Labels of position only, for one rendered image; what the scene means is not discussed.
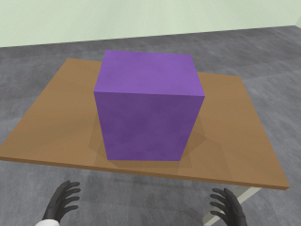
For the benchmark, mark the left robot hand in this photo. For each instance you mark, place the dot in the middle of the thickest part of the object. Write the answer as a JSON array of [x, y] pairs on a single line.
[[55, 209]]

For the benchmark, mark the right robot hand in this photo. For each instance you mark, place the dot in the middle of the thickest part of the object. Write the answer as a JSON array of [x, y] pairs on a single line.
[[233, 210]]

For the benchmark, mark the table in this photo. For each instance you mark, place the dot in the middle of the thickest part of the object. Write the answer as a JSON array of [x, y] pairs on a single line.
[[227, 144]]

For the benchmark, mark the carton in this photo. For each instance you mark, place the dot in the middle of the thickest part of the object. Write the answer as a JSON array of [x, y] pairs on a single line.
[[147, 104]]

